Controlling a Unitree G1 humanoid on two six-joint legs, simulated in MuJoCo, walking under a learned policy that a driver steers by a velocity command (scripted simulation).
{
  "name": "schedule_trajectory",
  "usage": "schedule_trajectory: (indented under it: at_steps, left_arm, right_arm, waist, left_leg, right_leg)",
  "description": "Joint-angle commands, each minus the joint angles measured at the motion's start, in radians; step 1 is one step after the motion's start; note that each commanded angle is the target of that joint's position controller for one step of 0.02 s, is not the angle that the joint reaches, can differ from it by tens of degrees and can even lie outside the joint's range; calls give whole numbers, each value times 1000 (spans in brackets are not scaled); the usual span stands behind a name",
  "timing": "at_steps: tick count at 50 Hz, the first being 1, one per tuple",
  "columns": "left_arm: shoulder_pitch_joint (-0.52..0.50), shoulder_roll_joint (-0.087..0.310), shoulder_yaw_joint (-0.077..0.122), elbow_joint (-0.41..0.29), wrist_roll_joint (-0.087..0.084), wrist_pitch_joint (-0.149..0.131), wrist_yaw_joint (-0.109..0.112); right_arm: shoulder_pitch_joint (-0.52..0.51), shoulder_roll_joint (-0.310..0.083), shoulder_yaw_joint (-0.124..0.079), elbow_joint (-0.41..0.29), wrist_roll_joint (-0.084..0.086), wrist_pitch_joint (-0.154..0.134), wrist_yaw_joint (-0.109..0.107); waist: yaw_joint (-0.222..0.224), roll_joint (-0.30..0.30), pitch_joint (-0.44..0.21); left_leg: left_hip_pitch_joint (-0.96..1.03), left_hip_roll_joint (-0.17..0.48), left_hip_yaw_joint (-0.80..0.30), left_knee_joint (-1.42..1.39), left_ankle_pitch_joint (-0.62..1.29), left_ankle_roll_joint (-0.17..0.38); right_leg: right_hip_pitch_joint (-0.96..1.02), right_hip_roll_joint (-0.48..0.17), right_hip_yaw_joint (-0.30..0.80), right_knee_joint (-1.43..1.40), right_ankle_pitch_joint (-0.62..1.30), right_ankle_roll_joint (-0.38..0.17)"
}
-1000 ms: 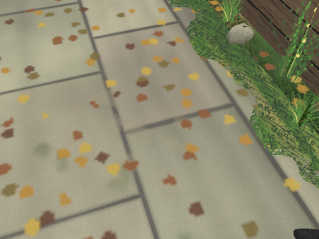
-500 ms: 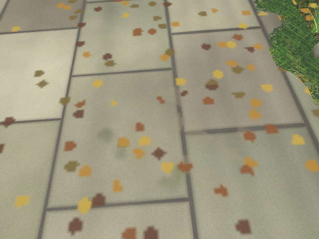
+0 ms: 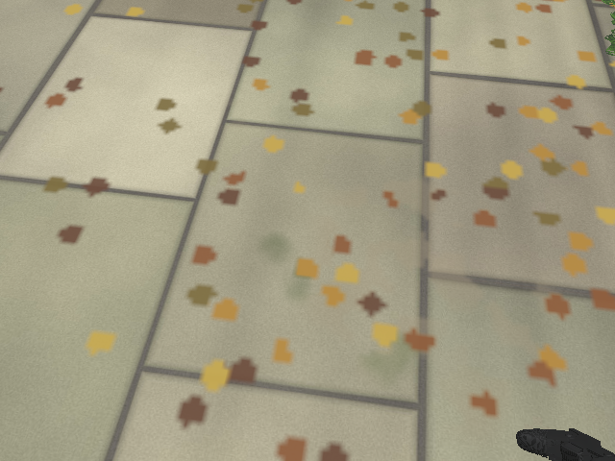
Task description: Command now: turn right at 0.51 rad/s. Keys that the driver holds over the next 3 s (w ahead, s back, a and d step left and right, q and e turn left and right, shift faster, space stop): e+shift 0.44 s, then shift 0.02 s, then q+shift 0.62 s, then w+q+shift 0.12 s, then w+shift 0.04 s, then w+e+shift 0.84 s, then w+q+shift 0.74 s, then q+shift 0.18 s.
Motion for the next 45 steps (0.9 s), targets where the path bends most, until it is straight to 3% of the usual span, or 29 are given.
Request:
schedule_trajectory:
  at_steps: [1,4,7,9,11,12,13,14,15,16,17,18,20,22,24,27,30,32,34,37,39,40,41,42,43,44,45]
  left_arm:
    - [-32,68,20,-110,8,0,7]
    - [-54,41,12,-160,16,-2,-17]
    - [-43,52,19,-198,13,6,-38]
    - [-25,58,28,-215,9,17,-46]
    - [35,69,45,-212,10,20,-41]
    - [103,144,75,-198,12,12,-24]
    - [137,298,111,-221,15,-1,-6]
    - [140,276,97,-248,57,-39,-23]
    - [97,247,87,-247,53,-66,-33]
    - [50,227,82,-247,29,-76,-26]
    - [-11,188,69,-257,4,-71,-17]
    - [-60,165,58,-273,-3,-63,-5]
    - [-76,158,51,-292,12,-54,8]
    - [-55,171,55,-291,12,-51,14]
    - [-64,162,47,-292,15,-46,19]
    - [-77,109,19,-280,36,-45,14]
    - [-104,43,-17,-250,64,-55,-6]
    - [-113,76,-11,-231,70,-60,-18]
    - [-117,133,9,-219,57,-52,-14]
    - [-121,143,21,-212,32,-34,7]
    - [-134,131,25,-211,18,-28,19]
    - [-130,116,27,-218,23,-35,23]
    - [-159,87,24,-263,57,-48,23]
    - [-265,66,16,-289,73,-59,20]
    - [-238,61,16,-286,56,-68,10]
    - [-233,51,16,-273,37,-71,2]
    - [-231,48,17,-266,32,-70,-1]
  right_arm:
    - [-11,-158,-62,-34,-2,-11,-23]
    - [-15,-183,-78,-15,6,-10,-21]
    - [-20,-213,-94,0,23,-11,-4]
    - [-34,-224,-103,5,40,-13,7]
    - [-26,-205,-105,28,59,-7,15]
    - [27,-168,-99,49,49,-4,22]
    - [-40,-112,-78,-17,0,-7,20]
    - [-127,-138,-81,-51,3,-11,10]
    - [-141,-171,-90,-48,27,-13,5]
    - [-135,-168,-92,-41,35,-20,-2]
    - [-113,-186,-98,-25,26,-22,-10]
    - [-93,-198,-104,-19,17,-23,-13]
    - [-56,-180,-100,3,15,-27,-5]
    - [-50,-160,-92,14,21,-27,-3]
    - [-24,-159,-87,37,28,-21,-2]
    - [-11,-149,-76,59,32,-13,5]
    - [1,-128,-60,69,35,-17,20]
    - [-9,-164,-66,56,44,-19,25]
    - [-15,-211,-77,32,57,-22,28]
    - [37,-198,-75,24,65,-31,41]
    - [92,-190,-75,31,62,-36,49]
    - [121,-231,-88,31,56,-38,45]
    - [159,-338,-118,30,54,-42,36]
    - [235,-326,-120,39,43,-41,33]
    - [267,-301,-108,43,28,-50,29]
    - [225,-286,-110,36,35,-53,21]
    - [176,-281,-111,26,53,-48,15]
  waist:
    - [-53,154,-76]
    - [-60,137,-90]
    - [-50,140,-107]
    - [-33,142,-117]
    - [5,93,-124]
    - [15,-69,-121]
    - [7,-387,-91]
    - [50,-264,-220]
    - [34,-142,-191]
    - [1,-82,-148]
    - [-31,-36,-122]
    - [-57,-49,-122]
    - [-69,-60,-159]
    - [-62,-45,-168]
    - [-56,-66,-175]
    - [-33,-106,-174]
    - [-23,-118,-141]
    - [-8,-126,-91]
    - [-1,-125,-51]
    - [-20,-94,-68]
    - [-55,-71,-89]
    - [-57,-3,-117]
    - [-36,212,-151]
    - [-120,332,-160]
    - [-120,230,-206]
    - [-95,156,-199]
    - [-75,105,-167]
  left_leg:
    - [75,291,-111,-202,172,193]
    - [106,324,-82,-191,193,200]
    - [129,358,-59,-153,274,188]
    - [145,368,-35,-100,304,152]
    - [92,319,36,42,223,64]
    - [-25,221,105,253,73,-14]
    - [-406,44,121,609,-434,-127]
    - [-476,-29,-135,791,-511,-128]
    - [-515,-12,-194,828,-434,-102]
    - [-532,0,-222,796,-325,-77]
    - [-537,18,-235,751,-237,-71]
    - [-492,14,-241,720,-174,-73]
    - [-436,-22,-235,699,-95,-91]
    - [-418,-47,-241,616,-63,-109]
    - [-406,-41,-223,543,-38,-131]
    - [-306,3,-197,452,-12,-145]
    - [-150,46,-174,312,-14,-129]
    - [-121,36,-150,271,-54,-109]
    - [-182,14,-129,256,-135,-89]
    - [-213,3,-115,194,-144,-61]
    - [-134,-6,-115,47,33,-27]
    - [-40,26,-213,-3,274,14]
    - [99,176,-487,-10,635,133]
    - [249,313,-714,-85,778,309]
    - [311,322,-707,-91,722,327]
    - [323,265,-634,-67,677,278]
    - [308,219,-574,-61,651,231]
  right_leg:
    - [-45,-39,-4,-26,64,6]
    - [-9,-58,-29,-146,58,-20]
    - [44,-50,-64,-237,41,-60]
    - [90,-34,-91,-321,55,-94]
    - [222,16,-111,-507,205,-150]
    - [354,-4,8,-632,491,-211]
    - [536,-237,424,-667,928,-378]
    - [511,-311,600,-732,788,-520]
    - [507,-287,520,-762,647,-492]
    - [487,-238,464,-765,550,-435]
    - [467,-206,415,-754,525,-387]
    - [423,-175,380,-751,544,-362]
    - [415,-135,343,-737,632,-351]
    - [423,-110,343,-725,641,-343]
    - [442,-112,313,-714,634,-339]
    - [396,-102,264,-711,610,-328]
    - [311,-96,217,-730,558,-327]
    - [288,-113,224,-737,522,-336]
    - [336,-143,245,-703,584,-352]
    - [438,-186,255,-629,759,-354]
    - [436,-160,201,-563,770,-302]
    - [381,-92,138,-467,662,-242]
    - [198,71,10,-264,439,-142]
    - [-67,212,22,-36,-171,-80]
    - [-133,179,113,100,-255,-77]
    - [-163,153,135,145,-194,-75]
    - [-192,136,133,95,-127,-68]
